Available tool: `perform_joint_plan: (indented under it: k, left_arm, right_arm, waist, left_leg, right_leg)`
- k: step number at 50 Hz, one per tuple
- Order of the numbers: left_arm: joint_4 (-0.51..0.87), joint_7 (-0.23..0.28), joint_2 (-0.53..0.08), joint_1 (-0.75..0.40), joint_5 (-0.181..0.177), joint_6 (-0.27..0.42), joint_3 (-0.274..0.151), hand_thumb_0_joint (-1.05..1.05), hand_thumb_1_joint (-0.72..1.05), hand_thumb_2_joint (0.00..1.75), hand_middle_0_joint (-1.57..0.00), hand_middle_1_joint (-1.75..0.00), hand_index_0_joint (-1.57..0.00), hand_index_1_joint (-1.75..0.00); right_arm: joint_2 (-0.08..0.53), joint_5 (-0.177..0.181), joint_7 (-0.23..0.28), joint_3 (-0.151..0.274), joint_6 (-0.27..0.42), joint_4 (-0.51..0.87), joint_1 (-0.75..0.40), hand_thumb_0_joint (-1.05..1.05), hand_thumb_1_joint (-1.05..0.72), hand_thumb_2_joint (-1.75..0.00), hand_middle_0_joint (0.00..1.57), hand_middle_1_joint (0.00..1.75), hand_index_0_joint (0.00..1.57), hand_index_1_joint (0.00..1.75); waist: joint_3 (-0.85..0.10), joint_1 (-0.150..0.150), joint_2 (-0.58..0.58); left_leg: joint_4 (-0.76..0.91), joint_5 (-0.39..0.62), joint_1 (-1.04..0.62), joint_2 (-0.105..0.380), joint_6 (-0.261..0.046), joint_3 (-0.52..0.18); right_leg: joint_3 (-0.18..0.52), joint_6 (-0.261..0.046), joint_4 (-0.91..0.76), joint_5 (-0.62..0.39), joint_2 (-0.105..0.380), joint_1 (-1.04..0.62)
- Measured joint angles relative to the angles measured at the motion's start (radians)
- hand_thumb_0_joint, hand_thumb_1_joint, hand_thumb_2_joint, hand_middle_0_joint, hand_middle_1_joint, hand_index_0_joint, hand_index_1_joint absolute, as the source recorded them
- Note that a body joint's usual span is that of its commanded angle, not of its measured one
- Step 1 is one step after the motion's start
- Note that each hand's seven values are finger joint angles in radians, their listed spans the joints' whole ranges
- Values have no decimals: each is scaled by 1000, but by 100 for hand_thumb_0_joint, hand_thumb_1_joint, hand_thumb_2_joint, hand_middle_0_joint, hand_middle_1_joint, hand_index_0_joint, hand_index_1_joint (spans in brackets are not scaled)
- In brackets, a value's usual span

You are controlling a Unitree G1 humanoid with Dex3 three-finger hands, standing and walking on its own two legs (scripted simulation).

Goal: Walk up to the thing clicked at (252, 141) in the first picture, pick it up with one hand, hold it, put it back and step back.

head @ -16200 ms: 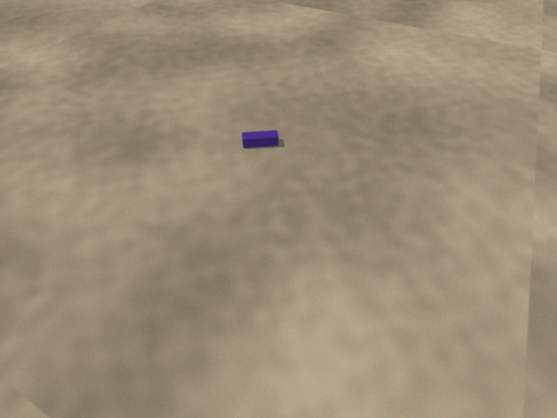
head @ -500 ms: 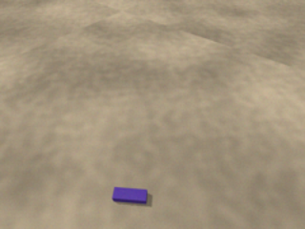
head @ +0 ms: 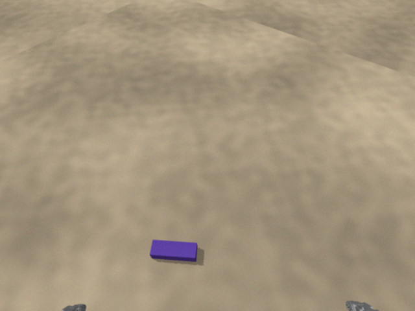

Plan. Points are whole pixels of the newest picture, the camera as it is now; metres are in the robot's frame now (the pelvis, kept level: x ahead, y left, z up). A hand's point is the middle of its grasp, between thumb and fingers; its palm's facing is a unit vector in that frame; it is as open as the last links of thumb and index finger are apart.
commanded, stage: walk up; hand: left
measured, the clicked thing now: (174, 250) +0.44 +0.18 -0.75
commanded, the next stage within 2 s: none
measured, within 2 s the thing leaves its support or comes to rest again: neither
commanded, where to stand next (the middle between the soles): +0.05 -0.04 m, yaw -4 degrees
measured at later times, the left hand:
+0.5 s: hand out of the picture +0.01 +0.30 -0.18, palm faces -0.09 -0.93 -0.37, open 7.3 cm
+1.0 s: hand out of the picture -0.16 +0.28 -0.16, palm faces -0.03 -0.93 -0.37, open 7.4 cm
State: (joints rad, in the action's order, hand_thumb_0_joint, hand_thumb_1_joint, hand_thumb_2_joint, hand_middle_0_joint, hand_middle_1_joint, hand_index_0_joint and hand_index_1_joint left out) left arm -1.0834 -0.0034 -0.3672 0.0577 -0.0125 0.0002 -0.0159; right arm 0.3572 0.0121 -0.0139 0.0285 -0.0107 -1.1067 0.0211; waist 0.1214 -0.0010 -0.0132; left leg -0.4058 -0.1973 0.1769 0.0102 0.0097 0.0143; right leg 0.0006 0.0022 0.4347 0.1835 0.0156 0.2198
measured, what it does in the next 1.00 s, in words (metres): walks backwards: left foot, then right foot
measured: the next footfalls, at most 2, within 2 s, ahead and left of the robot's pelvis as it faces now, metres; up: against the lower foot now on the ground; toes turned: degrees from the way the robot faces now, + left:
left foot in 0.28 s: -0.05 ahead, +0.14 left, +0.00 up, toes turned -1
right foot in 0.66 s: -0.17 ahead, -0.11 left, +0.00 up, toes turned -2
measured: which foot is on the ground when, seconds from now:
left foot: down 0.00-0.10, up 0.12-0.26, down 0.28-0.68, up 0.70-0.94, down 0.96-1.00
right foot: down 0.00-0.28, up 0.30-0.64, down 0.66-1.00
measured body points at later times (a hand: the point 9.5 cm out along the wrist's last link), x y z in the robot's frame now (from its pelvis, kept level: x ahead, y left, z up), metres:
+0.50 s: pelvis -0.13 +0.04 -0.01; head -0.05 +0.06 +0.43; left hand +0.01 +0.34 -0.15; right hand -0.08 -0.28 -0.13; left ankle -0.09 +0.14 -0.74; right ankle -0.15 -0.11 -0.67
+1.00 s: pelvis -0.29 +0.02 -0.02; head -0.25 +0.03 +0.42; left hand -0.16 +0.33 -0.14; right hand -0.22 -0.30 -0.14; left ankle -0.31 +0.13 -0.75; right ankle -0.21 -0.11 -0.74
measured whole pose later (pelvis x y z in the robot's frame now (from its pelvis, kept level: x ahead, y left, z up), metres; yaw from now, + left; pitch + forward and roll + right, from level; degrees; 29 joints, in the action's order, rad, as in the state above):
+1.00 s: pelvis -0.29 +0.02 -0.02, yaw -1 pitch -3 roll +2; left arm -0.82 0.00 -0.39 0.12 0.03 -0.05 -0.06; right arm 0.37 -0.03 0.01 0.06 -0.03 -0.95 0.17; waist 0.16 -0.02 -0.06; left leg -0.60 -0.37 0.18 -0.06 -0.02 0.01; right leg 0.03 0.00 0.70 0.29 0.04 0.40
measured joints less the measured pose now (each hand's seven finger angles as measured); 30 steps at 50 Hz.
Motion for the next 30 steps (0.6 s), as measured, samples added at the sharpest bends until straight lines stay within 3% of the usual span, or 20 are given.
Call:
perform_joint_plan:
  k: [5,9,11,14,15,18,21,25,30]
  left_arm:
    - [62,3,-21,-21,6,-24,-9,0,90,90,-20,-30,-21,-30]
    - [114,8,-35,-30,31,-37,-11,0,90,90,-20,-30,-21,-30]
    - [136,12,-45,-33,42,-44,-13,0,90,90,-20,-30,-21,-30]
    - [171,16,-55,-41,40,-57,-12,0,90,90,-20,-30,-21,-30]
    - [180,19,-62,-52,35,-60,-16,0,90,90,-20,-30,-21,-30]
    - [187,34,-56,-56,36,-69,-30,0,90,90,-20,-30,-21,-30]
    - [193,31,-48,-33,29,-71,-35,0,90,90,-20,-30,-21,-30]
    - [207,21,-38,16,34,-68,-45,0,90,90,-20,-30,-21,-30]
    - [215,14,-40,52,35,-67,-54,0,90,90,-20,-30,-21,-30]
  right_arm:
    - [34,4,8,15,-27,62,-25,1,-90,-90,20,30,21,30]
    - [52,-3,2,28,-48,116,-11,1,-90,-90,20,30,20,30]
    - [51,-4,-2,32,-46,136,12,1,-90,-90,20,30,20,30]
    - [52,-22,-1,36,-34,148,60,1,-90,-90,20,30,20,30]
    - [41,-34,3,40,-32,142,68,1,-90,-90,20,30,20,30]
    - [13,-44,0,30,-35,131,96,1,-90,-90,20,30,20,30]
    - [-7,-48,12,20,-34,128,125,1,-90,-90,20,30,21,30]
    - [-11,-41,28,24,-24,156,137,1,-90,-90,20,30,21,30]
    - [2,-37,31,25,-18,201,117,1,-90,-90,21,30,21,30]
  waist:
    - [60,-1,13]
    - [86,-4,-7]
    - [81,3,-21]
    - [63,20,-29]
    - [79,16,-49]
    - [103,25,-49]
    - [96,29,-41]
    - [98,25,-23]
    - [101,14,-12]
  left_leg:
    - [-165,-29,113,4,-18,-10]
    - [-440,-259,191,-49,-45,-35]
    - [-466,-285,177,-55,-48,-33]
    - [-291,-208,91,-40,-31,-22]
    - [-294,-214,91,-53,-30,-11]
    - [-305,-191,104,-37,-42,-14]
    - [-243,-133,106,-18,-43,-15]
    - [-210,-87,121,6,-42,-2]
    - [-240,-59,174,31,-28,25]
  right_leg:
    - [-5,-10,94,13,-6,79]
    - [17,-7,157,12,17,142]
    - [24,2,182,6,28,179]
    - [23,21,248,14,38,248]
    - [53,11,292,65,35,267]
    - [150,-6,531,317,-82,307]
    - [167,-5,718,333,-145,314]
    - [146,24,709,337,-131,233]
    - [96,25,440,319,-61,93]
